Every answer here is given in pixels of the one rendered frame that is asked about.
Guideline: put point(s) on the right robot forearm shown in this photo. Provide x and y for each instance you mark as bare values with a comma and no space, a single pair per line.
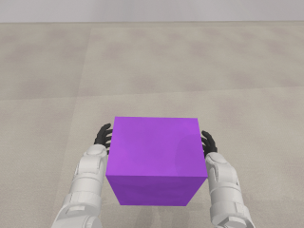
227,206

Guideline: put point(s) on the left robot upper arm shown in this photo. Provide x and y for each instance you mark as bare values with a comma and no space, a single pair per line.
85,221

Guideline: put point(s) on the left robot forearm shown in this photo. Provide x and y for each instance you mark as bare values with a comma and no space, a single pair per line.
84,197

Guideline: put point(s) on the robot left hand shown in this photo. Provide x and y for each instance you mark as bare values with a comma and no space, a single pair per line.
102,136

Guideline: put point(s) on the carton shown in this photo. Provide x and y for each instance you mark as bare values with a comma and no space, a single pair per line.
155,161

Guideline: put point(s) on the robot right hand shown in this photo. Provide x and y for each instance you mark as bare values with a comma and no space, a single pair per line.
210,145

